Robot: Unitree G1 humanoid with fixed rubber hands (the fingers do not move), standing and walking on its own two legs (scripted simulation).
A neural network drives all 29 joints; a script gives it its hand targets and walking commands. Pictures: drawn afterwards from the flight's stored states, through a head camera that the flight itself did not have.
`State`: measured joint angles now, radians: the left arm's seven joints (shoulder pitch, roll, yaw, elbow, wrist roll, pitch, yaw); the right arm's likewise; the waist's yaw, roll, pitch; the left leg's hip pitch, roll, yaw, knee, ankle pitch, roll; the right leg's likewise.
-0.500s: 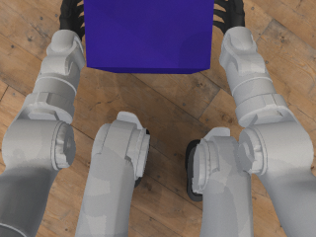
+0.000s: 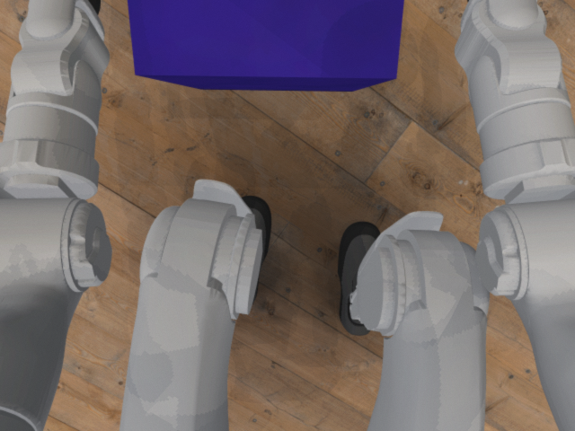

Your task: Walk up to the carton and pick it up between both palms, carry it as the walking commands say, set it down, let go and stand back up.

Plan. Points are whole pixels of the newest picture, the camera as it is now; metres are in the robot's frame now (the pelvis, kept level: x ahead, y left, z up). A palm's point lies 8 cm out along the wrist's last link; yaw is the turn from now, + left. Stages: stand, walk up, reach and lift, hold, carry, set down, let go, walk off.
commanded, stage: set down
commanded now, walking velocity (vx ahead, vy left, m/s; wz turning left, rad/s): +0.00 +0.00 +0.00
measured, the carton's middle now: (272, 15) +0.51 +0.10 -0.24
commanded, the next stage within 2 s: let go in 1.32 s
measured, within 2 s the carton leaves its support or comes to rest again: neither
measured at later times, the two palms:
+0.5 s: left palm out of the picture +0.49 +0.30 -0.02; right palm out of the picture +0.55 -0.08 -0.03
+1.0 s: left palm out of the picture +0.49 +0.31 +0.13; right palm out of the picture +0.55 -0.09 +0.12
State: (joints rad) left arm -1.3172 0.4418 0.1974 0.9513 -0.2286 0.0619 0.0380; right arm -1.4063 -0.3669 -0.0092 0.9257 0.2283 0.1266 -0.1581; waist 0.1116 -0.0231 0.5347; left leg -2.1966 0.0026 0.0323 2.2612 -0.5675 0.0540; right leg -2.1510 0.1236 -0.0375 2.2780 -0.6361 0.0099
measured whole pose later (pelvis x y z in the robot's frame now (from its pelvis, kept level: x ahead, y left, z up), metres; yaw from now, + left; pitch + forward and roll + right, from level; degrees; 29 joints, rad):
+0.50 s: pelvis -0.01 +0.00 +0.10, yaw +2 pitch +27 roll -4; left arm -1.27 0.45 0.22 0.64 -0.22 0.32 0.05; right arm -1.31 -0.30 -0.17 0.64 0.13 0.34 -0.20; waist 0.12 0.01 0.52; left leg -1.90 -0.05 -0.03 1.95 -0.51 0.02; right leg -1.84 0.10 -0.05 1.95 -0.59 0.01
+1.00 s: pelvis -0.01 +0.00 +0.23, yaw +3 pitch +26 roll -4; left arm -1.25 0.46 0.23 0.57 -0.21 0.40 0.02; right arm -1.27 -0.33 -0.17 0.53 0.16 0.43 -0.15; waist 0.08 0.01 0.52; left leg -1.53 -0.07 -0.06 1.45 -0.37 0.03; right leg -1.46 0.09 -0.01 1.44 -0.44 0.02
